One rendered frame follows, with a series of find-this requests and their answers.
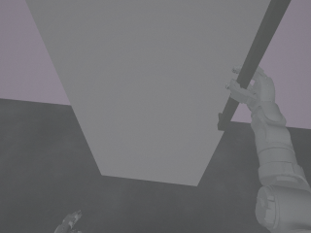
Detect robot right forearm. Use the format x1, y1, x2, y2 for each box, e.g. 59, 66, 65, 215
251, 101, 311, 193

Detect right robot hand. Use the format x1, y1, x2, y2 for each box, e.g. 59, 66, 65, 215
225, 64, 276, 112

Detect left robot hand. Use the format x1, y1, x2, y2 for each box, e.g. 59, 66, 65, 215
54, 211, 83, 233

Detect robot right upper arm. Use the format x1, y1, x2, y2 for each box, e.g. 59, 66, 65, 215
255, 184, 311, 233

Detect fridge door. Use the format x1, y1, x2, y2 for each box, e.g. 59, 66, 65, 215
25, 0, 271, 186

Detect handle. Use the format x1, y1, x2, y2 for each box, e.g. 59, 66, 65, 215
217, 0, 292, 131

